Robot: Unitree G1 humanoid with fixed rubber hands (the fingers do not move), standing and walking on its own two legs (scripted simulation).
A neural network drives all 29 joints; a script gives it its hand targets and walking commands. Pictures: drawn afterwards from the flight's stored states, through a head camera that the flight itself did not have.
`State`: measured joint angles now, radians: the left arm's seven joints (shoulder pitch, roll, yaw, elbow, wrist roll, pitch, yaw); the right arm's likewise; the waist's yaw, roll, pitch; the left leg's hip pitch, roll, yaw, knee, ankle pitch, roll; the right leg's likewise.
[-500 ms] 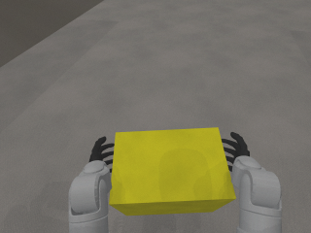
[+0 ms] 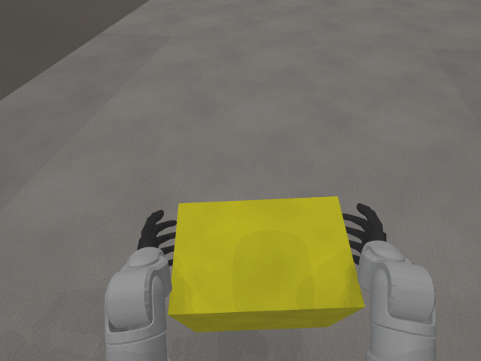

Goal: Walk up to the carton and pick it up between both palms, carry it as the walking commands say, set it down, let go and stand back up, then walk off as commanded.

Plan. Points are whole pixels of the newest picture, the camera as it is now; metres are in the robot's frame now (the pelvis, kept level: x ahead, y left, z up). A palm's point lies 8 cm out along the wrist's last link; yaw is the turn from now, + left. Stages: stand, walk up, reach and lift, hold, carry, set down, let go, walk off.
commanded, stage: carry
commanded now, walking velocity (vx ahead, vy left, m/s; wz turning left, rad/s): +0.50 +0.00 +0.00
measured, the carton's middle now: (259, 270) +0.29 -0.01 -0.01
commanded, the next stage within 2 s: none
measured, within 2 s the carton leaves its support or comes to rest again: neither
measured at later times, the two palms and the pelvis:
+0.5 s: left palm (186, 120) +0.65 +0.16 +0.08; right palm (321, 116) +0.65 -0.18 +0.08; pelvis +0.38 +0.00 -0.01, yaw -1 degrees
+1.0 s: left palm (206, 58) +1.03 +0.13 +0.07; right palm (304, 56) +1.03 -0.20 +0.07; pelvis +0.75 -0.03 +0.00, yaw +1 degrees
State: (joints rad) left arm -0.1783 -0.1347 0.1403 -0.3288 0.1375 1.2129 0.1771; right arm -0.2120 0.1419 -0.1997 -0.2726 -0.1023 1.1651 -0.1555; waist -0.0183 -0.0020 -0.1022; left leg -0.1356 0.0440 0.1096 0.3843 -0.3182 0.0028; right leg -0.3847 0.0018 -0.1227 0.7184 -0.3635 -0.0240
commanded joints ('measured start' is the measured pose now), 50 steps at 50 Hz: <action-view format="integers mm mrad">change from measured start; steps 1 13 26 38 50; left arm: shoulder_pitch -570 -551 -528 -595 -510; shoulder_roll -954 -977 -935 -940 -932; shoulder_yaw -706 -730 -717 -702 -743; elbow -9 -146 -27 -28 -178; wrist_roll -476 -514 -467 -481 -521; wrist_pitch -18 -54 -23 -22 -42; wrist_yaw -383 -383 -384 -387 -374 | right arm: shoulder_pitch -518 -444 -438 -529 -470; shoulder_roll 917 964 928 928 931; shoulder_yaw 775 808 779 791 811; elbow -34 -120 -29 -51 -199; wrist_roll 420 449 425 434 442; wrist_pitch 41 8 34 47 15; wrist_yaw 383 346 375 374 336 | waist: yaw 21 38 -2 45 45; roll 198 -157 145 -311 -169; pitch -100 -335 -260 -361 -307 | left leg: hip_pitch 52 -649 339 -421 -166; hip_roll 219 -20 310 -37 -121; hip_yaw -135 -30 -405 21 173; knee -172 413 -89 682 24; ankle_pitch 192 -1 502 -137 366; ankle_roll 110 -16 222 -22 6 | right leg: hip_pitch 5 874 -270 765 562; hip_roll -18 -267 -53 -385 -167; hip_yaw -44 217 138 524 -24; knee -223 -356 368 -345 -264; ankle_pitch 153 1128 -51 834 1263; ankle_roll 26 -109 37 -176 -29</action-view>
